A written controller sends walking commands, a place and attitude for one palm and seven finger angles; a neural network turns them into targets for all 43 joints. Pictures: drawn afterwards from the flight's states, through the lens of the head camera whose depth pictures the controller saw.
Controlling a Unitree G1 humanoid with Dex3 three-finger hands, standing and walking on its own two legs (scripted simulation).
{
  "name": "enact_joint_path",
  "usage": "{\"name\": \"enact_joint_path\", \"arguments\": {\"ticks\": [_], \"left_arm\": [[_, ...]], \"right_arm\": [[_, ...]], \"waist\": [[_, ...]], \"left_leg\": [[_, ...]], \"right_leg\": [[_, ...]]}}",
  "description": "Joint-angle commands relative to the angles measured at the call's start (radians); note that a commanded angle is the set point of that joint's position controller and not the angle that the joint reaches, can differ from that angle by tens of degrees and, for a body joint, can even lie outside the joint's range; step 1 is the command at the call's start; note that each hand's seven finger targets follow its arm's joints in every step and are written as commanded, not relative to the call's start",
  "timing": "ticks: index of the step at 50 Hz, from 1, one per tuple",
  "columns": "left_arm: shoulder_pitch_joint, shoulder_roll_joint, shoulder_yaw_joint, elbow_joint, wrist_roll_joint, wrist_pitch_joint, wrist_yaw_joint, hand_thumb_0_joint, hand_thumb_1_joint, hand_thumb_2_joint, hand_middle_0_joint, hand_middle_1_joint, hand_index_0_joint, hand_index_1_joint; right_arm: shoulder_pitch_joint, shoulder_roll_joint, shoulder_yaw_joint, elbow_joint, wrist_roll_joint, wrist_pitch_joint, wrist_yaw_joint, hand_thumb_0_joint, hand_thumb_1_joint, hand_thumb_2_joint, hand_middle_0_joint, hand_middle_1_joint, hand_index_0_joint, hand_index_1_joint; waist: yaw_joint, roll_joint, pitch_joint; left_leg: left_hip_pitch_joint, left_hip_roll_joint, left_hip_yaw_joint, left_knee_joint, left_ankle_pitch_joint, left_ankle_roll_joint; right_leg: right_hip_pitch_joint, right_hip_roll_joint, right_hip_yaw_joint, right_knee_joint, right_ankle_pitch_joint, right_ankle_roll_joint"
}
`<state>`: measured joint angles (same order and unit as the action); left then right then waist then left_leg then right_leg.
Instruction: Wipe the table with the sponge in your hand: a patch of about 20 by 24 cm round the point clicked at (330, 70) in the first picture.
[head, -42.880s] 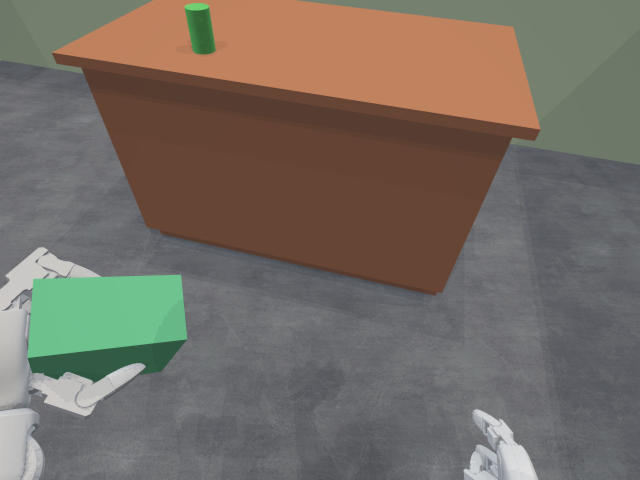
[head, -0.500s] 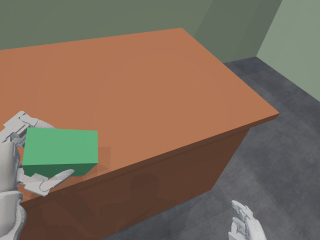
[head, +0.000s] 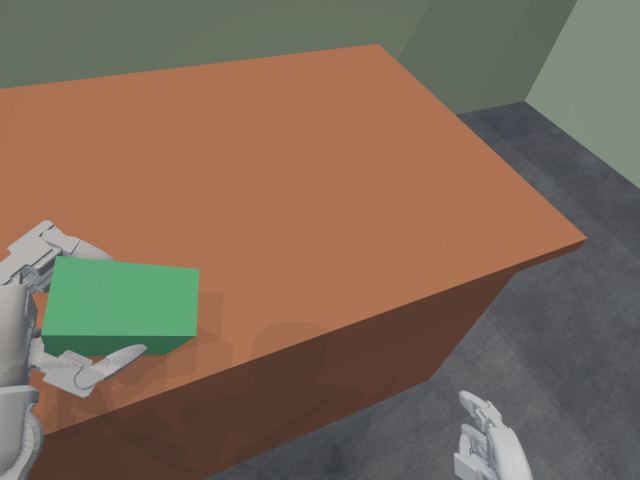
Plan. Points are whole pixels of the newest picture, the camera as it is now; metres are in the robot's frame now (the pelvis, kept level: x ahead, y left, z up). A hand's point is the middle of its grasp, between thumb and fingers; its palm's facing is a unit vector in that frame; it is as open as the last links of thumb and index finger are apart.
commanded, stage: come to a stop and stand still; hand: left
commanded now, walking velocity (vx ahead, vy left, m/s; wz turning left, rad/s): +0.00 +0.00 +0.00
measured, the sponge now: (141, 314) +0.24 +0.21 +0.12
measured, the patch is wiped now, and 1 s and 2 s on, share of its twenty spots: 0.00 0.00 0.00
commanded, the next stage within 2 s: look again from close up in 0.26 s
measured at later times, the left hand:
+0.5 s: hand (96, 324) +0.21 +0.23 +0.15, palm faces +0.39 -0.85 -0.35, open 10.5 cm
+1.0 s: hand (118, 318) +0.22 +0.21 +0.15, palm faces +0.38 -0.85 -0.36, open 10.5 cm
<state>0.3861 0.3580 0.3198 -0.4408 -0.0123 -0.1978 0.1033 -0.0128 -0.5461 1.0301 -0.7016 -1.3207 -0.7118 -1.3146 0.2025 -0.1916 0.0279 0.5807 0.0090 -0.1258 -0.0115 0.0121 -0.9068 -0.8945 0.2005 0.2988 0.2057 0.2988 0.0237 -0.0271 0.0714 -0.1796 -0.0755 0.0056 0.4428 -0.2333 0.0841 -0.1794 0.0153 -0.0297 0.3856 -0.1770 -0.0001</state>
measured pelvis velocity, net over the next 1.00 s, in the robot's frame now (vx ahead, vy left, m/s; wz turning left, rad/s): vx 0.00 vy -0.04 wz -0.01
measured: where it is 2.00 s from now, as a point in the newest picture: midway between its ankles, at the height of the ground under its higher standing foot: outside the picture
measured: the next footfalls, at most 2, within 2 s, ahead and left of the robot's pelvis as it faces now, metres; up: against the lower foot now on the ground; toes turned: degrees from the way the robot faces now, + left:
none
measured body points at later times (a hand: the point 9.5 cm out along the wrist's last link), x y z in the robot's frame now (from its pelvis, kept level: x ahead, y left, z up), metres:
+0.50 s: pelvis +0.00 -0.02 +0.00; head +0.01 +0.00 +0.45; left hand +0.19 +0.27 +0.17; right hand +0.18 -0.24 -0.07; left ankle +0.00 +0.05 -0.74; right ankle +0.02 -0.12 -0.74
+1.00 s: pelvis +0.00 -0.04 +0.00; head +0.01 -0.02 +0.45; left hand +0.19 +0.25 +0.17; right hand +0.17 -0.26 -0.08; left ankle +0.00 +0.05 -0.74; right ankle +0.02 -0.12 -0.74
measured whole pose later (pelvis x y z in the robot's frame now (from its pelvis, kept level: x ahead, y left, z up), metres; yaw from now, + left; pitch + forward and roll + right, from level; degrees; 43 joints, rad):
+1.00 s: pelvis +0.00 -0.04 +0.00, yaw +0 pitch -1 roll +0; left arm 0.41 0.36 0.33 -0.43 -0.04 -0.15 0.12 -0.01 -0.55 1.03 -0.70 -1.32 -0.71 -1.32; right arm 0.22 -0.19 0.02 0.58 0.02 -0.08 -0.03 0.01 -0.91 -0.89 0.20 0.30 0.20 0.30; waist 0.03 -0.02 0.04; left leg -0.18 -0.04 0.00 0.42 -0.22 0.04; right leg -0.20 0.05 -0.04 0.39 -0.18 -0.04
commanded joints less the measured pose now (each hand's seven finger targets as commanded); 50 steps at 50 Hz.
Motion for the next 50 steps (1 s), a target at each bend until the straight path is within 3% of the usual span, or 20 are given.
{"name": "enact_joint_path", "arguments": {"ticks": [1,2,8,11,12,16,17,21,22,24,26,27,31,32,36,37,41,42,50], "left_arm": [[-0.036,0.201,0.161,-0.312,-0.026,-0.083,0.027,0.000,0.100,1.300,-1.200,-1.600,-1.200,-1.600],[-0.009,0.174,0.144,-0.289,-0.035,-0.083,0.023,0.000,0.100,1.300,-1.200,-1.600,-1.200,-1.600],[0.014,0.173,0.147,-0.276,-0.043,-0.074,0.022,0.000,0.100,1.300,-1.200,-1.600,-1.200,-1.600],[-0.001,0.177,0.150,-0.271,-0.041,-0.066,0.028,0.000,0.100,1.300,-1.200,-1.600,-1.200,-1.600],[0.003,0.143,0.119,-0.245,-0.046,-0.064,0.024,0.000,0.100,1.300,-1.200,-1.600,-1.200,-1.600],[-0.045,0.178,0.136,-0.272,-0.039,-0.057,0.034,0.000,0.100,1.300,-1.200,-1.600,-1.200,-1.600],[-0.046,0.138,0.099,-0.253,-0.042,-0.058,0.030,0.000,0.100,1.300,-1.200,-1.600,-1.200,-1.600],[-0.075,0.179,0.128,-0.271,-0.034,-0.054,0.040,0.000,0.100,1.300,-1.200,-1.600,-1.200,-1.600],[-0.075,0.139,0.094,-0.247,-0.038,-0.055,0.037,0.000,0.100,1.300,-1.200,-1.600,-1.200,-1.600],[-0.073,0.159,0.114,-0.242,-0.035,-0.055,0.038,0.000,0.100,1.300,-1.200,-1.600,-1.200,-1.600],[-0.063,0.184,0.138,-0.262,-0.033,-0.054,0.043,0.000,0.100,1.300,-1.200,-1.600,-1.200,-1.600],[-0.048,0.145,0.106,-0.237,-0.039,-0.055,0.039,0.000,0.100,1.300,-1.200,-1.600,-1.200,-1.600],[-0.028,0.181,0.140,-0.262,-0.037,-0.052,0.042,0.000,0.100,1.300,-1.200,-1.600,-1.200,-1.600],[-0.016,0.146,0.108,-0.241,-0.042,-0.052,0.037,0.000,0.100,1.300,-1.200,-1.600,-1.200,-1.600],[-0.007,0.175,0.133,-0.251,-0.040,-0.046,0.040,0.000,0.100,1.300,-1.200,-1.600,-1.200,-1.600],[0.001,0.151,0.113,-0.226,-0.046,-0.047,0.037,0.000,0.100,1.300,-1.200,-1.600,-1.200,-1.600],[-0.047,0.180,0.132,-0.249,-0.043,-0.042,0.035,0.000,0.100,1.300,-1.200,-1.600,-1.200,-1.600],[-0.056,0.156,0.108,-0.235,-0.046,-0.043,0.031,0.000,0.100,1.300,-1.200,-1.600,-1.200,-1.600],[-0.089,0.163,0.107,-0.249,-0.041,-0.029,0.029,0.000,0.100,1.300,-1.200,-1.600,-1.200,-1.600]], "right_arm": [[-0.090,-0.134,-0.063,-0.160,0.007,-0.051,-0.012,0.000,-0.900,-0.900,0.200,0.300,0.200,0.300],[-0.078,-0.131,-0.059,-0.161,0.001,-0.043,-0.012,0.000,-0.900,-0.900,0.200,0.300,0.200,0.300],[-0.075,-0.139,-0.068,-0.168,0.007,-0.032,-0.016,0.000,-0.900,-0.900,0.200,0.300,0.200,0.300],[-0.089,-0.138,-0.065,-0.163,0.011,-0.028,-0.023,0.000,-0.900,-0.900,0.200,0.300,0.200,0.300],[-0.076,-0.141,-0.061,-0.159,0.005,-0.024,-0.023,0.000,-0.900,-0.900,0.200,0.300,0.200,0.300],[-0.100,-0.138,-0.061,-0.159,0.011,-0.029,-0.030,0.000,-0.900,-0.900,0.200,0.300,0.200,0.300],[-0.089,-0.139,-0.058,-0.156,0.005,-0.027,-0.030,0.000,-0.900,-0.900,0.200,0.300,0.200,0.300],[-0.108,-0.136,-0.058,-0.157,0.010,-0.036,-0.035,0.000,-0.900,-0.900,0.200,0.300,0.200,0.300],[-0.094,-0.137,-0.053,-0.153,0.003,-0.033,-0.033,0.000,-0.900,-0.900,0.200,0.300,0.200,0.300],[-0.093,-0.141,-0.058,-0.156,0.003,-0.035,-0.032,0.000,-0.900,-0.900,0.200,0.300,0.200,0.300],[-0.106,-0.137,-0.058,-0.155,0.008,-0.039,-0.035,0.000,-0.900,-0.900,0.200,0.300,0.200,0.300],[-0.092,-0.136,-0.053,-0.152,0.002,-0.035,-0.033,0.000,-0.900,-0.900,0.200,0.300,0.200,0.300],[-0.104,-0.137,-0.057,-0.155,0.009,-0.040,-0.034,0.000,-0.900,-0.900,0.200,0.300,0.200,0.300],[-0.092,-0.137,-0.052,-0.155,0.004,-0.035,-0.033,0.000,-0.900,-0.900,0.200,0.300,0.200,0.300],[-0.100,-0.141,-0.059,-0.155,0.012,-0.037,-0.035,0.000,-0.900,-0.900,0.200,0.300,0.200,0.300],[-0.088,-0.140,-0.054,-0.149,0.006,-0.031,-0.035,0.000,-0.900,-0.900,0.200,0.300,0.200,0.300],[-0.104,-0.136,-0.057,-0.150,0.011,-0.025,-0.038,0.000,-0.900,-0.900,0.200,0.300,0.200,0.300],[-0.093,-0.137,-0.054,-0.147,0.005,-0.018,-0.038,0.000,-0.900,-0.900,0.200,0.300,0.200,0.300],[-0.093,-0.132,-0.068,-0.164,0.008,-0.012,-0.024,0.000,-0.900,-0.900,0.200,0.300,0.200,0.300]], "waist": [[0.004,0.146,-0.223],[0.003,0.133,-0.219],[-0.001,0.110,-0.210],[-0.004,0.105,-0.209],[-0.005,0.089,-0.201],[-0.002,0.091,-0.192],[-0.004,0.076,-0.183],[-0.001,0.097,-0.152],[-0.002,0.089,-0.144],[0.000,0.081,-0.137],[-0.001,0.091,-0.151],[-0.003,0.078,-0.153],[0.000,0.100,-0.173],[-0.001,0.091,-0.167],[-0.002,0.079,-0.170],[-0.003,0.065,-0.168],[-0.005,0.085,-0.148],[-0.007,0.101,-0.140],[-0.007,0.123,-0.123]], "left_leg": [[0.038,0.155,-0.125,-0.059,0.424,-0.128],[0.028,0.157,-0.129,-0.060,0.438,-0.128],[0.019,0.164,-0.134,-0.055,0.425,-0.129],[0.014,0.159,-0.124,-0.054,0.363,-0.118],[0.005,0.156,-0.126,-0.062,0.341,-0.115],[-0.010,0.152,-0.128,-0.076,0.235,-0.097],[-0.019,0.150,-0.131,-0.082,0.215,-0.093],[-0.045,0.146,-0.132,-0.104,0.078,-0.070],[-0.064,0.144,-0.139,-0.116,0.053,-0.067],[-0.084,0.144,-0.142,-0.121,0.020,-0.059],[-0.058,0.141,-0.134,-0.106,0.040,-0.059],[-0.062,0.140,-0.136,-0.109,0.050,-0.059],[-0.046,0.148,-0.140,-0.112,0.097,-0.066],[-0.057,0.147,-0.140,-0.119,0.095,-0.064],[-0.045,0.146,-0.135,-0.104,0.110,-0.066],[-0.046,0.151,-0.139,-0.119,0.101,-0.067],[-0.041,0.178,-0.157,-0.159,0.064,-0.074],[-0.053,0.182,-0.162,-0.173,0.039,-0.071],[-0.080,0.224,-0.187,-0.172,-0.069,-0.045]], "right_leg": [[0.122,-0.052,0.037,0.034,0.202,-0.034],[0.127,-0.050,0.025,0.032,0.200,-0.032],[0.127,-0.057,0.037,0.025,0.211,-0.035],[0.125,-0.068,0.055,0.015,0.223,-0.036],[0.120,-0.065,0.048,0.013,0.210,-0.034],[0.121,-0.075,0.077,-0.005,0.182,-0.032],[0.119,-0.073,0.069,-0.008,0.165,-0.032],[0.103,-0.081,0.104,-0.039,0.098,-0.032],[0.108,-0.077,0.091,-0.043,0.071,-0.031],[0.116,-0.079,0.103,-0.055,0.052,-0.032],[0.106,-0.086,0.114,-0.060,0.063,-0.035],[0.111,-0.083,0.099,-0.058,0.062,-0.034],[0.120,-0.080,0.097,-0.042,0.102,-0.033],[0.122,-0.076,0.083,-0.042,0.092,-0.030],[0.114,-0.085,0.098,-0.047,0.108,-0.033],[0.107,-0.075,0.084,-0.046,0.087,-0.030],[0.085,-0.046,0.070,-0.029,0.055,-0.023],[0.078,-0.036,0.057,-0.022,0.034,-0.020],[0.064,-0.025,0.057,-0.007,-0.023,-0.023]]}}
